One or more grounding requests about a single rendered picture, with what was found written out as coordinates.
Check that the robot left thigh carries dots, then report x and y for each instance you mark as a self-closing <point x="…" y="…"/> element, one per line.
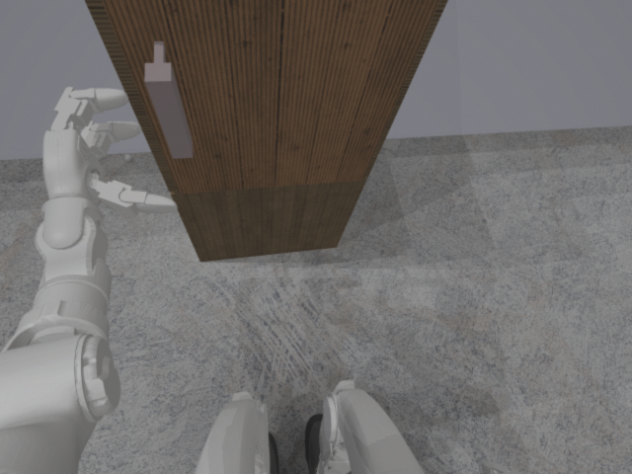
<point x="238" y="432"/>

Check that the robot left hand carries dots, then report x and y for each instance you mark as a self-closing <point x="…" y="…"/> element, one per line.
<point x="68" y="156"/>

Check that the cupboard door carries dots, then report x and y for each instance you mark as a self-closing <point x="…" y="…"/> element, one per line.
<point x="275" y="92"/>

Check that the left robot forearm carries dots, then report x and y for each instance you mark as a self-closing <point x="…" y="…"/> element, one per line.
<point x="74" y="292"/>

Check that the robot right thigh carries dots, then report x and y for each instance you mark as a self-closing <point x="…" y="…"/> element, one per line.
<point x="373" y="443"/>

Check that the left robot upper arm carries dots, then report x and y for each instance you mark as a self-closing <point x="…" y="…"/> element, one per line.
<point x="52" y="395"/>

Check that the robot thigh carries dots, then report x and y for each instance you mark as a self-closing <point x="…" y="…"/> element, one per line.
<point x="373" y="443"/>
<point x="238" y="432"/>

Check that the handle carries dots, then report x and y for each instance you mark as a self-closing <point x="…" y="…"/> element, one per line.
<point x="162" y="87"/>

